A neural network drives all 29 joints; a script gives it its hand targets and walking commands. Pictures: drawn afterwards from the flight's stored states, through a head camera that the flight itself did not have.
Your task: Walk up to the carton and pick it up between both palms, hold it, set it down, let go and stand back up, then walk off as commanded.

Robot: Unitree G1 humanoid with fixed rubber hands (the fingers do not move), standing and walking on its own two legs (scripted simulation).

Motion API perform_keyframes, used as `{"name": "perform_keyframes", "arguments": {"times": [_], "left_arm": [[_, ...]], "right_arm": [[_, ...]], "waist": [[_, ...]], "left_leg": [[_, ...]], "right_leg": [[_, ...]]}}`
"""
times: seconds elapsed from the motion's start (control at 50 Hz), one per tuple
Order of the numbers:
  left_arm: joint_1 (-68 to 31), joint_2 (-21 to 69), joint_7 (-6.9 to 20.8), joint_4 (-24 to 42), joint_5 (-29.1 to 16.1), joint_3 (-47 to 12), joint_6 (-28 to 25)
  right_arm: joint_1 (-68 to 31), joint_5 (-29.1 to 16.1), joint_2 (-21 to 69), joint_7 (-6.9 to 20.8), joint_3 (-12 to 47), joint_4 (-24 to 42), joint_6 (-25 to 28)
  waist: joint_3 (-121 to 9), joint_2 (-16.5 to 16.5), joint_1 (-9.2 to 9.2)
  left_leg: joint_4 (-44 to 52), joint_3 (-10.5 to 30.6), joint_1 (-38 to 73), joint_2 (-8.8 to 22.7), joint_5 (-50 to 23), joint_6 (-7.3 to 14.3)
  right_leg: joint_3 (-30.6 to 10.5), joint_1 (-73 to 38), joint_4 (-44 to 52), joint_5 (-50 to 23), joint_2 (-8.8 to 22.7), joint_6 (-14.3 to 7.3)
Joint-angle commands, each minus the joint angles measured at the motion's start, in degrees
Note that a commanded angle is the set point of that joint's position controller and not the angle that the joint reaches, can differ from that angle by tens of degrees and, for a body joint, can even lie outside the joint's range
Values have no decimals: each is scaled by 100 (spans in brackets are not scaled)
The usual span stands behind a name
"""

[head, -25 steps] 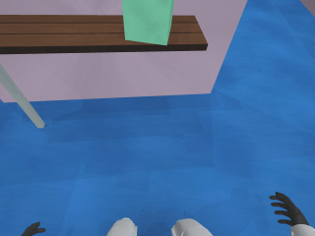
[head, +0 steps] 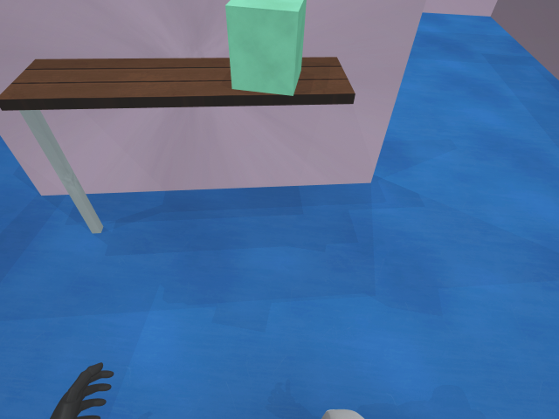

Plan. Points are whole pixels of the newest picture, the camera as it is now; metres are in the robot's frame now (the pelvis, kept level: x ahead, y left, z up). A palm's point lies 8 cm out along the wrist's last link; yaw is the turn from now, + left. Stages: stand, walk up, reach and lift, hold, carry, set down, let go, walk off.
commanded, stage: walk off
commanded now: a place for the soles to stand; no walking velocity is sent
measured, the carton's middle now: (268, 42) +1.19 +0.01 +0.05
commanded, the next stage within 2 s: stand in 1.54 s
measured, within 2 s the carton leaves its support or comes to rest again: neither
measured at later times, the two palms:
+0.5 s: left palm out of the picture +0.10 +0.32 -0.06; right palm (522, 416) +0.13 -0.33 -0.06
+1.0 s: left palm (61, 390) +0.18 +0.32 -0.06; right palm (496, 397) +0.16 -0.31 -0.07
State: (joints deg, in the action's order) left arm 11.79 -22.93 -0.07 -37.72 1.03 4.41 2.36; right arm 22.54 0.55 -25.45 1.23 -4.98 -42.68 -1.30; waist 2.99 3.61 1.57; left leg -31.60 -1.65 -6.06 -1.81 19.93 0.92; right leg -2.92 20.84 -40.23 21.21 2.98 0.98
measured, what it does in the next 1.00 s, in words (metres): steps on the spot: right foot, then left foot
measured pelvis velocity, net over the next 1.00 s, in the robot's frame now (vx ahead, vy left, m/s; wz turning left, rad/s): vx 0.05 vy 0.01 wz -0.03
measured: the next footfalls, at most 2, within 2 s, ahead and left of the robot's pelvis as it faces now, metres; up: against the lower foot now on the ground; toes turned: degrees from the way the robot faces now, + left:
right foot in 0.26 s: +0.06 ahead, -0.15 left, +0.00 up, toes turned -4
left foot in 0.54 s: +0.13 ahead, +0.16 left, +0.00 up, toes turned +0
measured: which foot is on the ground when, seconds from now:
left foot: down 0.00-0.28, up 0.30-0.52, down 0.54-1.00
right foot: up 0.00-0.24, down 0.26-1.00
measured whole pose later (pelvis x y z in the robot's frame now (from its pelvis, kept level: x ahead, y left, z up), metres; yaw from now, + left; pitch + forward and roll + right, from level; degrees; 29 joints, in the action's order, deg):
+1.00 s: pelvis +0.05 +0.01 +0.01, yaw -2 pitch -5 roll +0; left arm 7.1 -23.8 0.8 -48.8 -0.6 3.2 -0.1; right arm 7.9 -0.1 -23.6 -0.4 -3.5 -49.9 1.3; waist 4.5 -0.2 -0.2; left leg -26.2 0.1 -9.9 2.5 11.4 -2.7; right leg -2.4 4.5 -26.9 17.6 2.8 3.0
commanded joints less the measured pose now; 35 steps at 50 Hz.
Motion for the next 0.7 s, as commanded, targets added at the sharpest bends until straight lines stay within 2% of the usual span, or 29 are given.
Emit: {"name": "perform_keyframes", "arguments": {"times": [0.0,0.02,0.04,0.08,0.1,0.12,0.16,0.18,0.2,0.22,0.24,0.26,0.28,0.3,0.32,0.36,0.4,0.42,0.44,0.46,0.48,0.5,0.52,0.54,0.56,0.58,0.62,0.64,0.68], "left_arm": [[-184,-1086,83,519,-102,346,-138],[41,-1134,94,354,-60,355,-151],[111,-1177,134,296,-48,345,-163],[-225,-1116,153,284,-40,330,-161],[-316,-1091,146,278,-61,307,-162],[-387,-1073,152,303,-46,309,-181],[-201,-1045,165,253,-49,308,-236],[-48,-1011,167,216,-63,302,-252],[214,-984,151,64,-86,270,-281],[442,-1071,116,3,-83,293,-328],[707,-1294,59,-27,-48,336,-362],[757,-1756,18,-47,0,390,-407],[931,-1878,-10,-30,47,416,-448],[872,-1634,-24,141,86,380,-466],[723,-1541,-38,227,82,361,-456],[337,-1397,-33,384,73,322,-408],[213,-1290,-5,418,79,253,-394],[91,-1281,8,456,67,225,-383],[0,-1256,23,470,45,183,-376],[-138,-1295,32,429,36,197,-353],[-170,-1319,53,356,9,214,-332],[-121,-1299,86,241,-10,243,-314],[-12,-1214,130,163,-63,210,-305],[-29,-1019,172,126,-122,148,-303],[256,-1022,147,72,-201,234,-207],[157,-1042,126,-14,-215,211,-218],[217,-1083,131,-178,-199,115,-311],[248,-1138,126,-292,-191,113,-335],[90,-1226,100,-478,-187,85,-345]], "right_arm": [[-779,69,-977,-146,-247,612,402],[-873,109,-1036,-170,-268,654,416],[-836,159,-1134,-197,-328,647,382],[-477,185,-1133,-161,-375,616,335],[-315,169,-1202,-158,-395,619,315],[-210,158,-1258,-161,-424,617,303],[-232,122,-1339,-157,-480,668,240],[-305,113,-1370,-147,-496,729,196],[-452,116,-1301,-128,-445,758,159],[-435,133,-1156,-107,-385,785,133],[-613,121,-925,-88,-298,866,148],[-870,8,-650,-43,-246,997,143],[-1122,-2,-827,-64,-315,1082,102],[-964,39,-994,-28,-344,1062,86],[-770,48,-1109,-18,-369,953,111],[-494,9,-1197,-2,-403,828,144],[-579,-26,-1112,7,-375,802,141],[-595,-43,-1036,23,-351,754,148],[-611,-47,-961,12,-320,700,155],[-565,-57,-854,-13,-298,578,182],[-490,-57,-859,-70,-284,496,221],[-469,-45,-902,-133,-282,398,256],[-464,-22,-946,-193,-275,361,283],[-505,-3,-1115,-234,-298,285,330],[-771,-53,-1210,-226,-257,347,355],[-989,-53,-1217,-190,-274,367,376],[-1226,-43,-1153,-183,-278,364,381],[-1347,-38,-1117,-186,-255,322,358],[-1415,-69,-978,-182,-179,159,365]], "waist": [[887,-654,-230],[725,-834,-188],[645,-1202,-83],[543,-1350,184],[523,-1426,233],[503,-1370,255],[433,-1454,167],[457,-1361,60],[393,-1273,-94],[318,-871,-210],[278,-204,-372],[256,903,-453],[514,983,-588],[656,569,-496],[680,501,-446],[523,723,-332],[447,821,-370],[390,750,-350],[424,746,-278],[441,645,-162],[354,483,-40],[162,276,-8],[-10,-87,23],[-13,-663,10],[140,-1058,-155],[182,-1071,-201],[-126,-1051,-217],[-291,-1159,-219],[-444,-1081,-195]], "left_leg": [[2058,1995,-1288,1645,1616,967],[1846,1584,-999,1555,1327,867],[1809,1411,-826,1480,1463,853],[1594,1550,-446,1452,1292,932],[1539,1626,-384,1523,1398,981],[1459,1664,-260,1561,1286,1018],[1325,1511,-395,1571,1166,979],[1200,1405,-584,1534,1194,936],[929,1164,-949,1398,1130,792],[420,898,-1326,1134,787,628],[-476,565,-2052,807,275,402],[-1515,138,-2957,34,772,53],[-2443,828,-2860,253,1353,5],[-2836,984,-2766,278,1226,-61],[-2928,1029,-2697,278,1069,-90],[-2392,881,-2406,357,873,-87],[-1578,584,-1861,375,851,-153],[-1136,347,-1346,394,704,-153],[-625,249,-781,333,306,-137],[77,120,-186,280,-462,-110],[402,91,321,218,-1164,-109],[503,183,808,258,-1496,-98],[870,607,929,554,-1322,-5],[1355,1693,718,1332,-1086,264],[1391,2215,-234,1764,-257,747],[1244,2134,-498,1696,-509,818],[994,1579,-133,1462,-1616,555],[860,1299,-110,1320,-1944,412],[680,900,-132,1066,-2804,151]], "right_leg": [[-670,322,-1406,303,-206,-18],[-434,470,-1375,285,-216,18],[-129,541,-1287,292,-161,12],[133,624,-911,436,-213,-6],[144,601,-788,502,-183,-46],[168,521,-527,531,-165,-132],[310,67,59,671,-130,-311],[422,-286,473,676,-198,-409],[513,-917,1040,420,-265,-478],[273,-1521,1422,465,-196,-509],[-455,-2083,1646,737,234,-626],[-2436,-2142,2267,1369,1300,-1155],[-3183,-1322,2653,1528,1882,-1650],[-2913,-1028,2736,1526,1770,-1617],[-2388,-1023,2637,1269,1600,-1513],[-1625,-1124,2416,859,1292,-1291],[-1069,-991,2295,445,1076,-1123],[-785,-698,2249,194,1021,-1062],[-602,-345,2149,-96,939,-942],[-371,-72,1904,-338,834,-807],[-264,102,1550,-842,720,-620],[-158,308,1264,-1093,638,-436],[-130,378,1082,-842,492,-254],[83,381,578,-545,150,-52],[156,-290,584,181,1,63],[15,-619,709,79,89,-20],[-93,-769,980,-800,155,-25],[-123,-973,1157,-1218,199,-35],[-111,-1372,1223,-2015,288,-80]]}}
